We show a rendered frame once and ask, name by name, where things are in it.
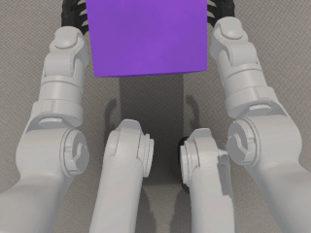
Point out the robot left forearm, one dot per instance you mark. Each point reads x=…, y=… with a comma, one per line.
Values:
x=62, y=85

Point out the robot left hand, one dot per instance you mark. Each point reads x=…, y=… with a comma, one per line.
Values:
x=70, y=15

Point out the right robot upper arm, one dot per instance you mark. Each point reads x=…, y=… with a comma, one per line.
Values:
x=269, y=148

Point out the robot right hand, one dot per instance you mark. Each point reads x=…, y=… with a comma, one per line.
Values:
x=225, y=8

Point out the right robot foot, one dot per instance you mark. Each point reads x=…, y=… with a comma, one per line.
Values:
x=181, y=143

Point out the robot right forearm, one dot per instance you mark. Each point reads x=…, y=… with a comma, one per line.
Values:
x=246, y=90

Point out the carton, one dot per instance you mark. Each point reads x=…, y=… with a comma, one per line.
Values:
x=137, y=38

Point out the left robot upper arm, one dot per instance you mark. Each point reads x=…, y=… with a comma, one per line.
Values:
x=48, y=161

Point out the right robot shin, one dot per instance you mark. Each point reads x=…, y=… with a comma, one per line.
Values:
x=206, y=132

